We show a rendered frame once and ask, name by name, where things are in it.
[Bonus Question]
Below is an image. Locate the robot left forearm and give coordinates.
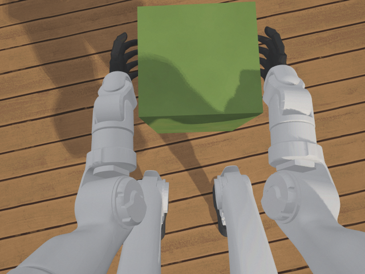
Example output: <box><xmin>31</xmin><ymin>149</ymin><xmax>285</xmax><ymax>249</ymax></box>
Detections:
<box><xmin>75</xmin><ymin>71</ymin><xmax>137</xmax><ymax>201</ymax></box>

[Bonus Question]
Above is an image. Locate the left robot hand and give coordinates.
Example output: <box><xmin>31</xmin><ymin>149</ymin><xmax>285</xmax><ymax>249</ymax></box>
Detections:
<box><xmin>109</xmin><ymin>32</ymin><xmax>138</xmax><ymax>81</ymax></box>

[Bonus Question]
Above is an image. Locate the robot right upper arm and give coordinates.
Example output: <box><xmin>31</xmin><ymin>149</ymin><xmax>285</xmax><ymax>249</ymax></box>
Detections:
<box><xmin>261</xmin><ymin>170</ymin><xmax>365</xmax><ymax>274</ymax></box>

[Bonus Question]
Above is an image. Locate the robot left upper arm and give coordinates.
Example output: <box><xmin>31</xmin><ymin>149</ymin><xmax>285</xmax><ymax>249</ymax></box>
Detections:
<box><xmin>7</xmin><ymin>175</ymin><xmax>147</xmax><ymax>274</ymax></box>

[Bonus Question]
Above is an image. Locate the right robot hand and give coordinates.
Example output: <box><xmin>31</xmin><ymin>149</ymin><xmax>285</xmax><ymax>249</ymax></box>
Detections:
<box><xmin>258</xmin><ymin>26</ymin><xmax>287</xmax><ymax>81</ymax></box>

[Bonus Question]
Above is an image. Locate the robot right forearm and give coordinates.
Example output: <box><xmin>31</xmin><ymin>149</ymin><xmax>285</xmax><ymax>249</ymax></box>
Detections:
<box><xmin>263</xmin><ymin>65</ymin><xmax>340</xmax><ymax>201</ymax></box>

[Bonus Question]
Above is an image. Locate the carton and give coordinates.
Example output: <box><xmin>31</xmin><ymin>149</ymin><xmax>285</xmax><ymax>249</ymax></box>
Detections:
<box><xmin>137</xmin><ymin>2</ymin><xmax>263</xmax><ymax>134</ymax></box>

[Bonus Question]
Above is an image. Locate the right robot foot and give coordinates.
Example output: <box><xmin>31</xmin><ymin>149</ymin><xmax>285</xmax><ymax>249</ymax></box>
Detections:
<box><xmin>213</xmin><ymin>186</ymin><xmax>227</xmax><ymax>237</ymax></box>

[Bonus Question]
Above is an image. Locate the left robot thigh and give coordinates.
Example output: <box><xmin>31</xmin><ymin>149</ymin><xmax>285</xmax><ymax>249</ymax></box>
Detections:
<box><xmin>117</xmin><ymin>176</ymin><xmax>169</xmax><ymax>274</ymax></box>

